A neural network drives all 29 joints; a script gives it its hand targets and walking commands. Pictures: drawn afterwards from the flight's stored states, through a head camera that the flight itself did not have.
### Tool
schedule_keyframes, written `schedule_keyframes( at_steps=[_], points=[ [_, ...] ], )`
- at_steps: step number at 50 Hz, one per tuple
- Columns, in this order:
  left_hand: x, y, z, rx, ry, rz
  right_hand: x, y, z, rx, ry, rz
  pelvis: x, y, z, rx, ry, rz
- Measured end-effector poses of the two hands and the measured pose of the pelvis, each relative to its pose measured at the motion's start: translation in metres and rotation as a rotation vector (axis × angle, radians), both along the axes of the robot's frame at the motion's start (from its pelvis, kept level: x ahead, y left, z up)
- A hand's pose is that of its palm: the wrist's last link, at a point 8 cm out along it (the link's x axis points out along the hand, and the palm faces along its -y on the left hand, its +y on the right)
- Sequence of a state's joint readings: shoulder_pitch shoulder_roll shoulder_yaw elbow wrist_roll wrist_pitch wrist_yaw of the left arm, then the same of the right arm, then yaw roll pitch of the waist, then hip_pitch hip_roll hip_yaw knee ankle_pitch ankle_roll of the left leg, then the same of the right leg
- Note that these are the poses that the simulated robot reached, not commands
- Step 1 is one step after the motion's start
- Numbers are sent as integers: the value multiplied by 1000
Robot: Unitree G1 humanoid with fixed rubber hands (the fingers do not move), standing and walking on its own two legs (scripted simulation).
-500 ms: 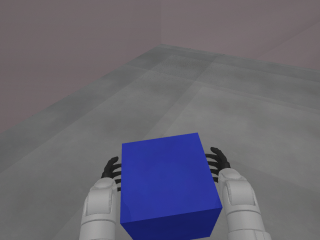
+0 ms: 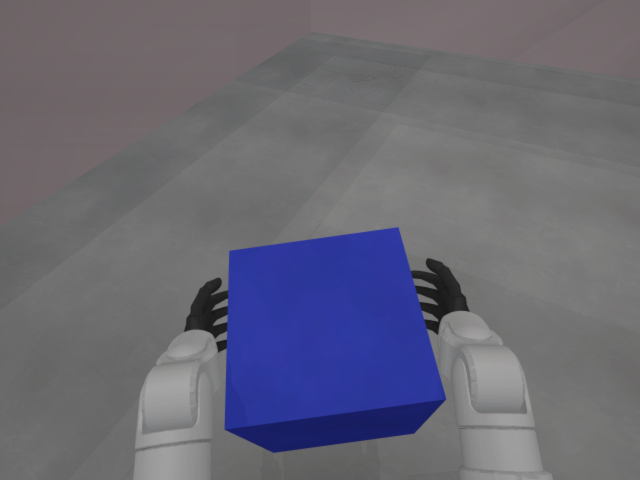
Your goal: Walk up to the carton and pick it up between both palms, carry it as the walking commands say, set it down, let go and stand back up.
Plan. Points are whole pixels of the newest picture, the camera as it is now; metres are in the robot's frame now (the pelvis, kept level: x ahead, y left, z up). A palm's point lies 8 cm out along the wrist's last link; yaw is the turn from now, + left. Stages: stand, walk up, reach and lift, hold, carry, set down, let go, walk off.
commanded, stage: carry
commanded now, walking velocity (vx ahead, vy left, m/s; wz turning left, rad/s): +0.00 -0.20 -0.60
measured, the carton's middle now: (330, 350) +0.31 +0.02 +0.00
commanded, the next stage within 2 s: none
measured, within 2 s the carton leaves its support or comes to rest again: neither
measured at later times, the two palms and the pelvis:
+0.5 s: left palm (351, 369) +0.26 -0.01 +0.05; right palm out of the picture +0.21 -0.30 +0.08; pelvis -0.04 -0.11 -0.01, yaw -12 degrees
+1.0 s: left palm (613, 437) +0.18 -0.27 +0.05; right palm out of the picture +0.05 -0.54 +0.06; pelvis -0.13 -0.27 -0.02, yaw -27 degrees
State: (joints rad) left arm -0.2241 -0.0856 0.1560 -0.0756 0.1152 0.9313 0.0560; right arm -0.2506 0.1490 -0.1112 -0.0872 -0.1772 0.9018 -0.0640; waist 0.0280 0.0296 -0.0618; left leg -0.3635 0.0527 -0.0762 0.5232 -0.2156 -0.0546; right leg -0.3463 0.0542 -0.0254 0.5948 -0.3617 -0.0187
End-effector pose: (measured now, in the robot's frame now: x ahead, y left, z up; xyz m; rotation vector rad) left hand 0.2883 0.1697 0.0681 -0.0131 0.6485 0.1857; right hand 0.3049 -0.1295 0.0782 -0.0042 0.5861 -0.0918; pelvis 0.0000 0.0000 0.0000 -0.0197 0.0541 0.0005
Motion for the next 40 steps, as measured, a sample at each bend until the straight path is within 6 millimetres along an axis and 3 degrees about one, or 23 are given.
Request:
schedule_keyframes(
  at_steps=[11, 16, 25, 29, 35, 40],
  points=[
    [-9, -107, -5, -38, 98, -104, -47, -107, -7, 58, 98, -167, -8, -61, -5, 30, 41, -68],
    [-12, -134, -1, -45, 83, -130, -60, -133, -4, 58, 81, -198, -16, -81, -9, 29, 57, -109],
    [-31, -177, -17, -117, 121, -169, -90, -174, 3, -15, 112, -239, -36, -114, -11, 38, 49, -208],
    [-39, -210, -3, -69, 123, -231, -115, -204, 7, 32, 115, -301, -46, -129, -3, 18, 35, -255],
    [-42, -278, 16, -53, 57, -296, -143, -267, 15, 63, 44, -375, -63, -173, -7, -8, 30, -334],
    [-62, -353, -7, -9, 111, -383, -185, -334, -15, 99, 95, -459, -83, -223, -19, -16, 20, -374]
  ],
)
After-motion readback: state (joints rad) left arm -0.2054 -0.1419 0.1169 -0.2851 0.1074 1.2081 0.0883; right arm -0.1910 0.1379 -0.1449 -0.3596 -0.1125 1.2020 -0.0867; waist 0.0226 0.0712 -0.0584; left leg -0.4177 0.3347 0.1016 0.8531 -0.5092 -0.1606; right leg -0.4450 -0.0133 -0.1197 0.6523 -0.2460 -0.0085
